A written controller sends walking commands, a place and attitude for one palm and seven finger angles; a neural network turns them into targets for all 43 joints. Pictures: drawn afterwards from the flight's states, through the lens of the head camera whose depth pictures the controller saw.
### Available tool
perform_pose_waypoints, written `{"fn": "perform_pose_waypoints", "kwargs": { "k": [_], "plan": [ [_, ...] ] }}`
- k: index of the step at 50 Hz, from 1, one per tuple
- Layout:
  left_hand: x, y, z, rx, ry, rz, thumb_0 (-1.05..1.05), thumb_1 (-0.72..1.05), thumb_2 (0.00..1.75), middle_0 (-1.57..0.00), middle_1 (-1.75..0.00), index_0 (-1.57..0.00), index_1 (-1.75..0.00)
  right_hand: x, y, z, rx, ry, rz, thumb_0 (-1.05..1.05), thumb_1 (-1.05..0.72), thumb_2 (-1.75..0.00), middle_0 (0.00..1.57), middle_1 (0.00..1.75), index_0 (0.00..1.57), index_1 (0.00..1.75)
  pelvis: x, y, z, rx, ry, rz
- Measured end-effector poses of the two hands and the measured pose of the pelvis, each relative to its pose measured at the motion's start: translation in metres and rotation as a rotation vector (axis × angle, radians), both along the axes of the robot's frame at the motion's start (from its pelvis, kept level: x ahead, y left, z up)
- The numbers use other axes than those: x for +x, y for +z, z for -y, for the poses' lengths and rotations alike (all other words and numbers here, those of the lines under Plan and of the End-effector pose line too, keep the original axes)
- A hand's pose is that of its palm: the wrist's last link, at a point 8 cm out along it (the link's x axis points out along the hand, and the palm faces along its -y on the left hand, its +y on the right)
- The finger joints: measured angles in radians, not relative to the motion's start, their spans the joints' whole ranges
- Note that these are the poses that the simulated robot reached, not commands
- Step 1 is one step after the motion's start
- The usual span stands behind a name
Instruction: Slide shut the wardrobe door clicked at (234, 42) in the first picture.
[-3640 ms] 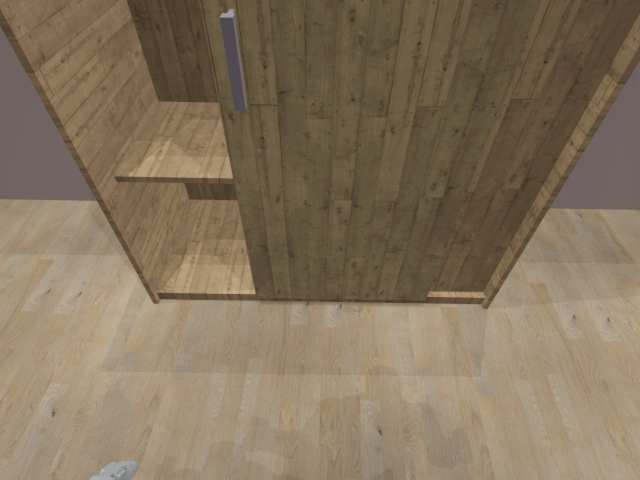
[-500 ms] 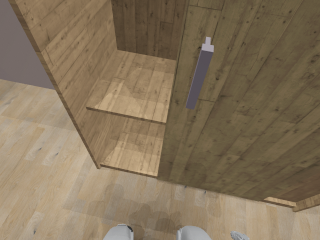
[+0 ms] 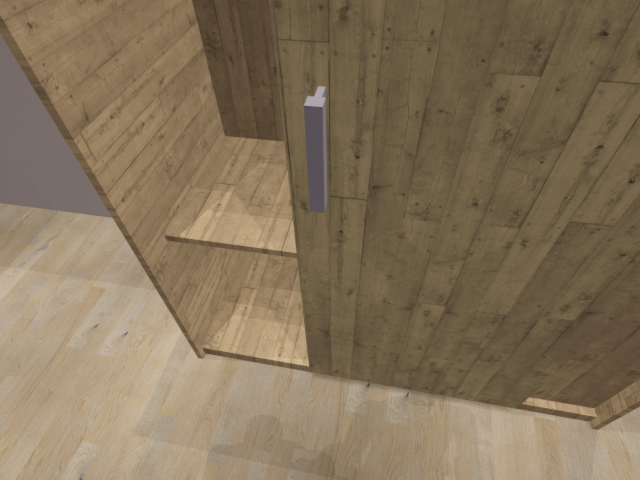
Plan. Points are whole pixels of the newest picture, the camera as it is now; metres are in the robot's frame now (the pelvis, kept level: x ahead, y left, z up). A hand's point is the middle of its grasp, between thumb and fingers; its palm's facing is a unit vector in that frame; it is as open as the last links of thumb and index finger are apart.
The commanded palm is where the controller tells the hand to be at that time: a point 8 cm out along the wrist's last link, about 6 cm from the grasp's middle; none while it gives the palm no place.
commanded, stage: come to a stop and stand still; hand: right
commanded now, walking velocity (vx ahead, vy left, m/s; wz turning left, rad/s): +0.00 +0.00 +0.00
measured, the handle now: (319, 152) +0.51 +0.03 +0.14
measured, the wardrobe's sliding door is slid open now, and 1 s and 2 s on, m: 0.37 0.37 0.37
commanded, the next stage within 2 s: look again from close up in 0.58 s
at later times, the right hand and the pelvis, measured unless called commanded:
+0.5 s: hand out of the picture -0.06 -0.14 -0.18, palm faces +0.03 +0.99 -0.15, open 7.3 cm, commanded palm none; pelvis -0.03 +0.01 +0.00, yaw +0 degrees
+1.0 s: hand out of the picture -0.01 -0.16 -0.18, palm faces +0.02 +0.98 -0.21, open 7.3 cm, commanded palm none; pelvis -0.01 +0.01 +0.00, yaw +0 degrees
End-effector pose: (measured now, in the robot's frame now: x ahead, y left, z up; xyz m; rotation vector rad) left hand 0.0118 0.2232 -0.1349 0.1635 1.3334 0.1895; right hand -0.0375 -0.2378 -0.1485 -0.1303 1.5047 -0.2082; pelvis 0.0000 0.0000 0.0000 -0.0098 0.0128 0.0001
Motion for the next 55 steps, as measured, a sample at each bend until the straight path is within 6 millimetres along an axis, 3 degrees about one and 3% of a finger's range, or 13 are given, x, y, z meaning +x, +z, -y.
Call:
{"fn": "perform_pose_waypoints", "kwargs": {
  "k": [5,13,20,25,31,36,43,49,55],
  "plan": [
    [-0.031,-0.016,0.01,-0.059,0.039,-0.054,0.0,0.91,0.9,-0.2,-0.3,-0.2,-0.3,-0.005,0.005,-0.011,-0.007,0.019,0.009,0.0,-0.91,-0.9,0.2,0.3,0.2,0.3,-0.008,-0.001,0.003,-0.004,0.012,0.015],
    [-0.068,-0.016,0.024,-0.112,0.057,-0.099,0.0,0.91,0.9,-0.2,-0.3,-0.2,-0.3,0.002,0.005,-0.035,0.032,0.057,0.089,0.0,-0.91,-0.9,0.2,0.3,0.2,0.3,-0.022,0.003,-0.001,0.003,0.018,0.04],
    [-0.093,-0.011,0.018,-0.094,0.07,-0.148,0.0,0.91,0.9,-0.2,-0.3,-0.2,-0.3,-0.01,0.0,-0.044,0.056,0.051,0.078,0.01,-0.92,-0.9,0.2,0.3,0.2,0.3,-0.031,0.003,-0.007,0.003,0.012,0.035],
    [-0.1,-0.01,0.009,-0.075,0.066,-0.171,0.0,0.91,0.9,-0.2,-0.3,-0.2,-0.3,-0.025,0.001,-0.048,0.061,0.033,0.051,0.0,-0.92,-0.9,0.2,0.3,0.2,0.3,-0.034,0.003,-0.009,0.004,0.009,0.03],
    [-0.094,-0.011,0.001,-0.07,0.049,-0.157,0.0,0.91,0.9,-0.19,-0.3,-0.2,-0.3,-0.041,0.003,-0.052,0.054,0.032,0.011,0.0,-0.91,-0.9,0.2,0.3,0.2,0.3,-0.034,0.003,-0.012,0.009,0.006,0.025],
    [-0.073,-0.017,-0.002,-0.078,0.002,-0.094,0.0,0.91,0.9,-0.19,-0.3,-0.2,-0.3,-0.041,0.0,-0.047,0.039,0.043,0.031,0.0,-0.91,-0.9,0.2,0.3,0.2,0.3,-0.035,-0.004,-0.012,0.027,-0.011,0.017],
    [-0.041,-0.023,0.001,-0.082,-0.026,-0.024,0.01,0.92,0.9,-0.19,-0.3,-0.2,-0.3,-0.01,0.002,-0.034,0.003,0.049,0.106,0.0,-0.91,-0.9,0.2,0.3,0.2,0.3,-0.021,-0.007,-0.01,0.014,-0.006,0.024],
    [-0.026,-0.018,-0.006,-0.066,-0.034,-0.006,0.02,0.93,0.9,-0.2,-0.3,-0.2,-0.3,0.022,0.003,-0.033,0.001,0.069,0.164,0.0,-0.91,-0.9,0.2,0.3,0.2,0.3,-0.013,-0.005,-0.011,0.004,0.003,0.021],
    [-0.015,-0.012,-0.013,-0.044,-0.035,-0.008,0.01,0.92,0.9,-0.19,-0.3,-0.2,-0.3,0.038,0.002,-0.032,0.005,0.083,0.167,0.0,-0.92,-0.9,0.2,0.3,0.2,0.3,-0.006,-0.003,-0.015,0.001,0.008,0.016]
  ]
}}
